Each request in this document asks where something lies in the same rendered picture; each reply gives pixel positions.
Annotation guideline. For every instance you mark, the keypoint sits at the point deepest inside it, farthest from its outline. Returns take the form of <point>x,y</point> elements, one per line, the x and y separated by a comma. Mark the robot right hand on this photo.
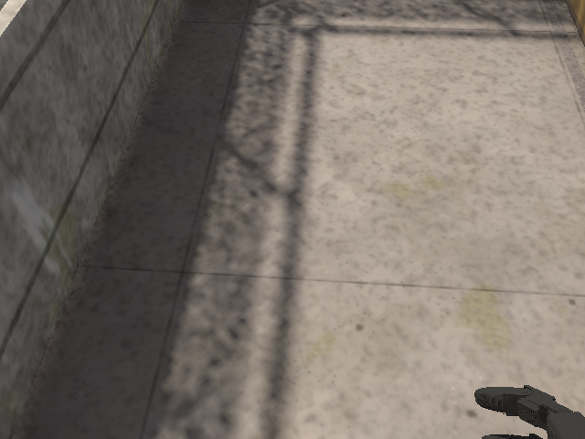
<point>535,407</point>

